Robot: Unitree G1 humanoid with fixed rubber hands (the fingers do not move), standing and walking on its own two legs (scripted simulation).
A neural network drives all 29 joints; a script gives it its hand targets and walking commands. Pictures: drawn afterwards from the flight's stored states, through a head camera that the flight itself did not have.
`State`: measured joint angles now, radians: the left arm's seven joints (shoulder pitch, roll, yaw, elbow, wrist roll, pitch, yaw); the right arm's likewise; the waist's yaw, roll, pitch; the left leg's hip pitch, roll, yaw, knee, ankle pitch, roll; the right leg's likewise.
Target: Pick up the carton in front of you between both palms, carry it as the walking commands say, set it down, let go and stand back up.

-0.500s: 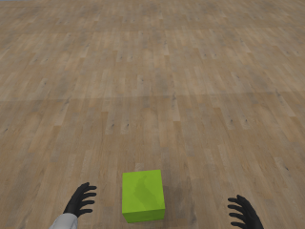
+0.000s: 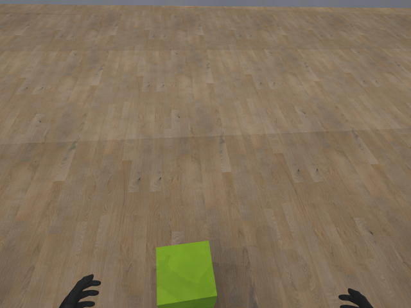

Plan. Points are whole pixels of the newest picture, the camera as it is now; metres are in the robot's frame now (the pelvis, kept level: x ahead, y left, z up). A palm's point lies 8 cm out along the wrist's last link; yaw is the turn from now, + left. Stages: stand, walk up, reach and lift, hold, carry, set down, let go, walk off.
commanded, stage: stand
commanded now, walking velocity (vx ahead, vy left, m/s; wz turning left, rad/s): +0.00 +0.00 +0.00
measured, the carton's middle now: (185, 279) +0.35 +0.09 -0.65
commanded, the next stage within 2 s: none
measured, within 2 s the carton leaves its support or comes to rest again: neither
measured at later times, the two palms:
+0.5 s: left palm out of the picture +0.09 +0.31 -0.09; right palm out of the picture +0.07 -0.28 -0.09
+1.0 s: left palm out of the picture +0.05 +0.31 -0.11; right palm out of the picture +0.03 -0.30 -0.08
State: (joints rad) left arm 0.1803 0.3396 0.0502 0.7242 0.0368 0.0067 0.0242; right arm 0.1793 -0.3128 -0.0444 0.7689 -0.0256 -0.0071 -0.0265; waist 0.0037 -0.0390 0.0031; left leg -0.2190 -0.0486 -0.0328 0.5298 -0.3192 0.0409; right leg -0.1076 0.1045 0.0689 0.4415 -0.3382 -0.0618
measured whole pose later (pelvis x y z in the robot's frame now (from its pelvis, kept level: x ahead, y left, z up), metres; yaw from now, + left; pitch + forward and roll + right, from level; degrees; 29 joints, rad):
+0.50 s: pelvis -0.03 +0.02 +0.01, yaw -1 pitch -2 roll +0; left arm 0.15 0.36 0.02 0.87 0.03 -0.01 0.03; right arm 0.14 -0.35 -0.03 0.94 -0.03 -0.02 -0.03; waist 0.00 -0.02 0.03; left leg -0.15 -0.08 -0.01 0.40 -0.22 0.07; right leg -0.08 0.06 0.09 0.39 -0.28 -0.03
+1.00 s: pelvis -0.05 +0.02 +0.01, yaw -1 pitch -2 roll +0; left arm 0.16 0.38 -0.01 1.00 0.02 -0.02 0.02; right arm 0.12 -0.38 -0.03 1.06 -0.02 -0.02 -0.01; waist -0.01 -0.03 0.02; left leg -0.15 -0.07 -0.01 0.33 -0.15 0.06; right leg -0.08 0.06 0.09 0.32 -0.21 -0.03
